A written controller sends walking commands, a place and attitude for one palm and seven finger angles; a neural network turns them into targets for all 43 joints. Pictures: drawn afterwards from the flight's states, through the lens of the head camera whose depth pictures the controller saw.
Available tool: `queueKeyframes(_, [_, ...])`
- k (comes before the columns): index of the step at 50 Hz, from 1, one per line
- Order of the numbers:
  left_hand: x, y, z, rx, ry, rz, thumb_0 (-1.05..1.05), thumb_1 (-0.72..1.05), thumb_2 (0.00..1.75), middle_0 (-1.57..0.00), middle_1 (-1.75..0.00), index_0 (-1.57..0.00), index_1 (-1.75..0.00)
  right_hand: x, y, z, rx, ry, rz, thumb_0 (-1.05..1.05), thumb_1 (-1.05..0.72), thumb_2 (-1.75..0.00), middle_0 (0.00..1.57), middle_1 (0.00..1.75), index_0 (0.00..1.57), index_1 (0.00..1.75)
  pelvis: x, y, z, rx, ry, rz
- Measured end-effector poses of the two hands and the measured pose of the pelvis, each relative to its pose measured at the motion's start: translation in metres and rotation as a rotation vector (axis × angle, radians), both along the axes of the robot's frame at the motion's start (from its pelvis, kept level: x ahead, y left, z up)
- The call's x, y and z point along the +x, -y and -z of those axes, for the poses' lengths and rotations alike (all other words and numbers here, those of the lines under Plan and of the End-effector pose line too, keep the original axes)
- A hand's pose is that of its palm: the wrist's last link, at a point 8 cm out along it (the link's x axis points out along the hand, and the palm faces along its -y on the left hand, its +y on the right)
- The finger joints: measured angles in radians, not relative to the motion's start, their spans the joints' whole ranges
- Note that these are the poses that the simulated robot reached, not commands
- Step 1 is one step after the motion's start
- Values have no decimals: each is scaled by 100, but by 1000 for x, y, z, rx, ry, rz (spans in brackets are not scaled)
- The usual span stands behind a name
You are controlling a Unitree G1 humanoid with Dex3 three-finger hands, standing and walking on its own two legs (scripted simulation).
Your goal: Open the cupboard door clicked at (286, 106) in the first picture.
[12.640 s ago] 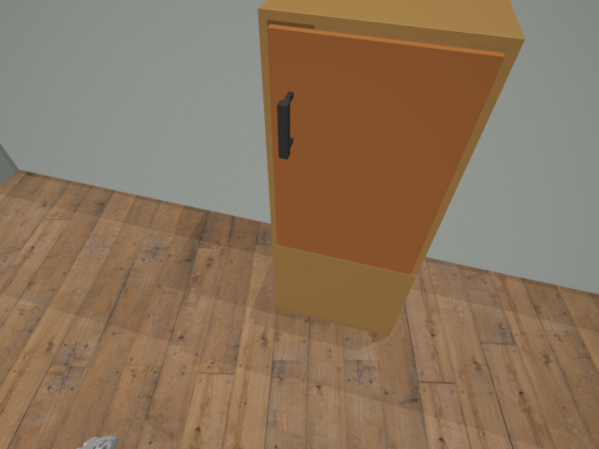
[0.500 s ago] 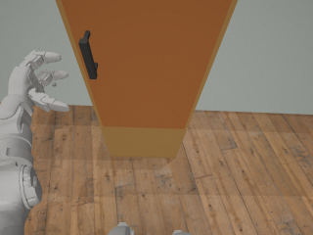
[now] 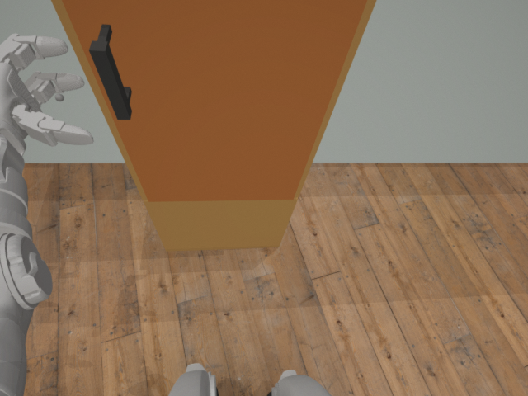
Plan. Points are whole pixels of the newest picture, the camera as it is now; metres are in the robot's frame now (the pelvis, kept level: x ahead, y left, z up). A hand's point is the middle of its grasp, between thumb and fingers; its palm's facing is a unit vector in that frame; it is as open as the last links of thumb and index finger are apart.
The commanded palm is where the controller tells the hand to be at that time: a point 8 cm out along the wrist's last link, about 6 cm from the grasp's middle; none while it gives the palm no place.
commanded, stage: move the hooked fingers beside the handle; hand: left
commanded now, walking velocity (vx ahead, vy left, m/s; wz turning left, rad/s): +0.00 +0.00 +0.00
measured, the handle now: (115, 75) +0.56 +0.18 +0.12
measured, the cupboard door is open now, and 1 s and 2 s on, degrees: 0 0 0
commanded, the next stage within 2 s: slide the fingers in behind the handle in 0.70 s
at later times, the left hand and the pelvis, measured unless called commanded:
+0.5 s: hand (59, 106) +0.49 +0.24 +0.12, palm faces +0.01 -1.00 +0.00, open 14.0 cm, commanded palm +0.48 +0.28 +0.12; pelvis +0.00 +0.01 +0.00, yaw +0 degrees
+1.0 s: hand (73, 103) +0.50 +0.23 +0.12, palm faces +0.00 -1.00 +0.00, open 14.0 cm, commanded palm +0.49 +0.27 +0.12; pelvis +0.00 +0.00 +0.00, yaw +0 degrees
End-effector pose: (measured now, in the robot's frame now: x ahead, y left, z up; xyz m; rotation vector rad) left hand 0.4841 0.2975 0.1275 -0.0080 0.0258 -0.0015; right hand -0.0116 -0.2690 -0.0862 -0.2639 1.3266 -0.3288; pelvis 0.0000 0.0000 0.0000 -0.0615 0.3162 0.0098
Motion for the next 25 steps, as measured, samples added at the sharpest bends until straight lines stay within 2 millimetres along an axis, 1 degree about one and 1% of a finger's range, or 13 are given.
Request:
queueKeyframes(5, [0, -1, 4, 8, 0, 2, -1, -50, 30, -30, -120, -30, -120, -5, -5, 0, 11, -17, 11, 0, -90, -90, 20, 30, 20, 30, 2, -3, 0, -1, -4, 8])
queueKeyframes(9, [-4, -1, 7, 13, 4, 2, -1, -50, 30, -30, -120, -30, -120, -4, -9, 1, 23, -22, 12, 0, -90, -90, 20, 30, 20, 30, 4, -5, 0, -3, 0, 7])
queueKeyframes(17, [-10, 0, 6, 6, 9, -7, -1, -50, 30, -30, -120, -30, -120, 11, -13, 3, 31, 17, -10, 0, -90, -90, 20, 30, 20, 30, 3, -7, -1, -5, 14, -3])
queueKeyframes(25, [-12, 0, 4, 11, 10, -10, -1, -50, 30, -30, -120, -30, -120, 24, -11, 4, 25, 58, -39, 0, -90, -90, 20, 30, 20, 30, 0, -7, 0, -5, 17, -9])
